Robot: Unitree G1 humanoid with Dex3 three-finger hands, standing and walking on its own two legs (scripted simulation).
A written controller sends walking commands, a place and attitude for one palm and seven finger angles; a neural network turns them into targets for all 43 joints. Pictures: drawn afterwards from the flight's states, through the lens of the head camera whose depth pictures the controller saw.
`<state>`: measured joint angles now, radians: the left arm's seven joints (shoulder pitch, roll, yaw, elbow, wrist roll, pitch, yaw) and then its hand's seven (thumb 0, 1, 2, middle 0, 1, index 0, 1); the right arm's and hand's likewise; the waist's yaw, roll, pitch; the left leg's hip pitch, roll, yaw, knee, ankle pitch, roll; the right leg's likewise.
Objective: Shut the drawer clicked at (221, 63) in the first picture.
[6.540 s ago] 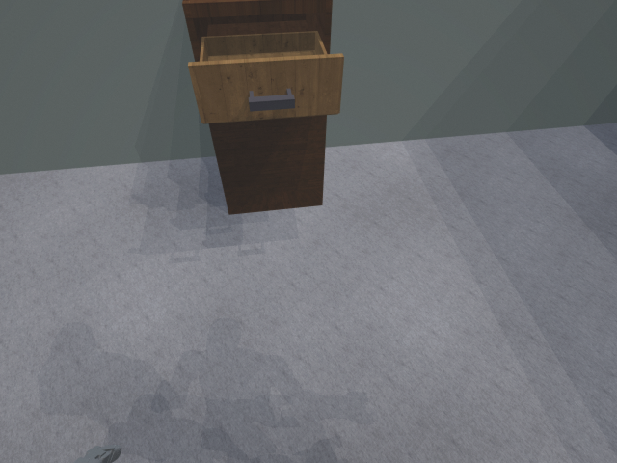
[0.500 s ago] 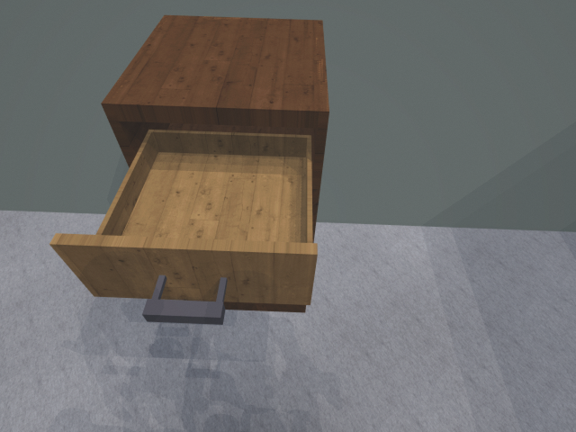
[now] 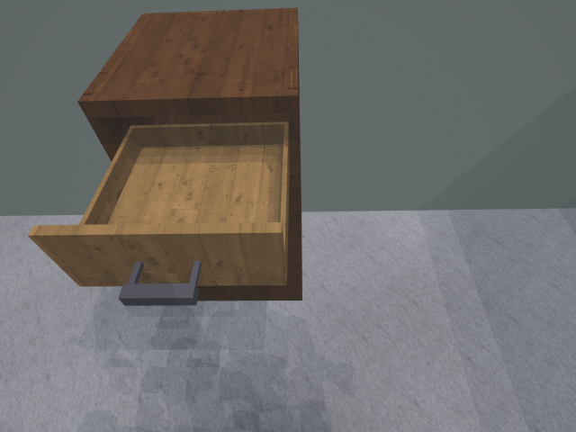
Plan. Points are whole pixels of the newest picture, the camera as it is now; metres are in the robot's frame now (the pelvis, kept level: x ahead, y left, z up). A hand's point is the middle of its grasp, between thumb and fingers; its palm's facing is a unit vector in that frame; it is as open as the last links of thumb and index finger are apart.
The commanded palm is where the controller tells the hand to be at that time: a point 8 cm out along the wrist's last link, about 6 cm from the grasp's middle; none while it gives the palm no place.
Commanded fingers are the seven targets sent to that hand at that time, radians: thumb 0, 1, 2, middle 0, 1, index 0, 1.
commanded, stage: come to a stop and stand still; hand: left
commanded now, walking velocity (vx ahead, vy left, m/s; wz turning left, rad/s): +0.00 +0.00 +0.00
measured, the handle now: (163, 281) +0.33 +0.23 -0.02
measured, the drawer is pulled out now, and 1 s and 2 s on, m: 0.30 0.30 0.30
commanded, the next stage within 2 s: look again from close up in 1.14 s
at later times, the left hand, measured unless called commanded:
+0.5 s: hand out of the picture +0.02 +0.21 -0.17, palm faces +0.00 -0.98 -0.20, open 7.3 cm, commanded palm none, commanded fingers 0.00 0.90 0.90 -0.20 -0.30 -0.20 -0.30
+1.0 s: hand out of the picture -0.04 +0.23 -0.17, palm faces +0.01 -0.99 -0.15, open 7.3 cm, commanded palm none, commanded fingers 0.00 0.90 0.90 -0.20 -0.30 -0.20 -0.30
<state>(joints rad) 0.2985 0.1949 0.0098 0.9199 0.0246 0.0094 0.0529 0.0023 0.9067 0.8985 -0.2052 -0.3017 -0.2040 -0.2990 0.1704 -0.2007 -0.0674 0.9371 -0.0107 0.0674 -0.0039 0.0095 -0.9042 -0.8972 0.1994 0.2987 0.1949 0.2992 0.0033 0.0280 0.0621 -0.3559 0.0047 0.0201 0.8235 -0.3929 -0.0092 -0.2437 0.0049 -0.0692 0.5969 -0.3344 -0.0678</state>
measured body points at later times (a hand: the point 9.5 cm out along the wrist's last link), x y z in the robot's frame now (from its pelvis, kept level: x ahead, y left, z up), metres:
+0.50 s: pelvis -0.02 +0.03 +0.01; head -0.01 +0.04 +0.46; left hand +0.02 +0.26 -0.15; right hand -0.01 -0.19 -0.15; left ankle -0.02 +0.12 -0.73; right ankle -0.01 -0.07 -0.73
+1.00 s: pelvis -0.01 +0.08 +0.01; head +0.00 +0.09 +0.46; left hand -0.04 +0.28 -0.16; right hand -0.02 -0.14 -0.15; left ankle -0.02 +0.12 -0.73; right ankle -0.01 -0.07 -0.73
